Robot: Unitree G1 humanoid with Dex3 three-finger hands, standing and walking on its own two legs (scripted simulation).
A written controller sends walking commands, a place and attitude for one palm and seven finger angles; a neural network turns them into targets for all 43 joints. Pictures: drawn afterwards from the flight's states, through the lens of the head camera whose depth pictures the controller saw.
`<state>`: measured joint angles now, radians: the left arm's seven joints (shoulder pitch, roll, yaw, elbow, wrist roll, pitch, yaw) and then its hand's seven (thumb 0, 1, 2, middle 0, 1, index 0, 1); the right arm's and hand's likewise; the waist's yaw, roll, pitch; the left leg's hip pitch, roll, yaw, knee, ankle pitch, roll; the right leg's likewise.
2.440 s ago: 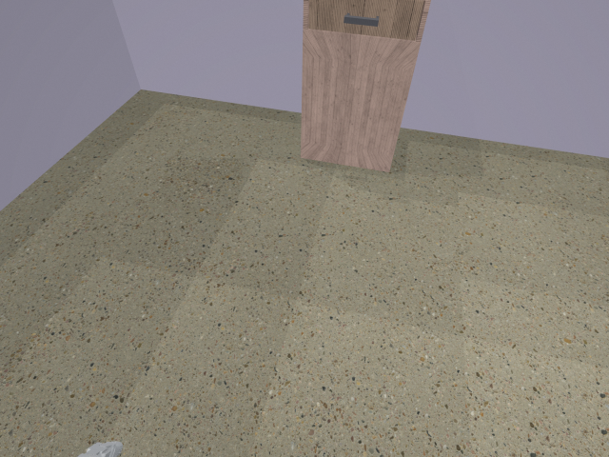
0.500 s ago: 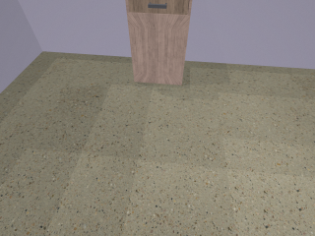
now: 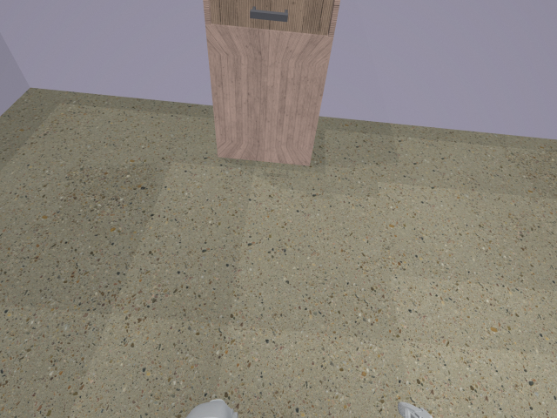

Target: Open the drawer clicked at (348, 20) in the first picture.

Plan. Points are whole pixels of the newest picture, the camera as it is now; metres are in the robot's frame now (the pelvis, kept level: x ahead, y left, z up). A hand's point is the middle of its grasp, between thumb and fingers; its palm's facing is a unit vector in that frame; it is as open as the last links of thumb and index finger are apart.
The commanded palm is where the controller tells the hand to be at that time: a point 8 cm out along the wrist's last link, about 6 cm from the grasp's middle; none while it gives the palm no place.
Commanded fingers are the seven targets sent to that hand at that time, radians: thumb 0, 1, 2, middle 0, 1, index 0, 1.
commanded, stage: walk to a spot facing it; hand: left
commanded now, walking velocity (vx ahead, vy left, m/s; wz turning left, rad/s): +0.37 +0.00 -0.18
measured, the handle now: (269, 13) +1.38 +0.14 +0.00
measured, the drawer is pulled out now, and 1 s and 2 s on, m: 0.00 0.00 0.00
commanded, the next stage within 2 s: turn to face it in 1.04 s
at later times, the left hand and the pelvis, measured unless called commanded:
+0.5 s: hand (211, 323) +0.29 +0.14 -0.14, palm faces -0.05 -0.98 -0.20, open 7.3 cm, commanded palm none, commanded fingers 0.00 0.90 0.90 -0.20 -0.30 -0.20 -0.30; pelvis +0.20 -0.03 +0.02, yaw -5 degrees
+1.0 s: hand (202, 244) +0.47 +0.20 -0.15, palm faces -0.08 -0.99 -0.14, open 7.3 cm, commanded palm none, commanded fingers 0.00 0.90 0.90 -0.20 -0.30 -0.20 -0.30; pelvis +0.43 +0.02 +0.03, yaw -9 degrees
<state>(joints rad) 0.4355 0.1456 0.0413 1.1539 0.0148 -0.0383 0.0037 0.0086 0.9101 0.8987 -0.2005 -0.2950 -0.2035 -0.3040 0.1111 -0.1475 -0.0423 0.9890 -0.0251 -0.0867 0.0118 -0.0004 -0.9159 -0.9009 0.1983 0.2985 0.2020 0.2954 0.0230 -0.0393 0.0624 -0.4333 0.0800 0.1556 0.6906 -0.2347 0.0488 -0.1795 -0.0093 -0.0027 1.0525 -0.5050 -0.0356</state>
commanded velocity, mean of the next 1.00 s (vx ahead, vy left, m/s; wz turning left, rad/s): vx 0.35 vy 0.00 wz -0.20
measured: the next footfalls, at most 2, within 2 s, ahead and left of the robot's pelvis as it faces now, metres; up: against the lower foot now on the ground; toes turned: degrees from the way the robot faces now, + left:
right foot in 0.38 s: +0.26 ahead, -0.15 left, +0.00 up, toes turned -13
left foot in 0.76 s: +0.48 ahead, +0.10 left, +0.00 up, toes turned +7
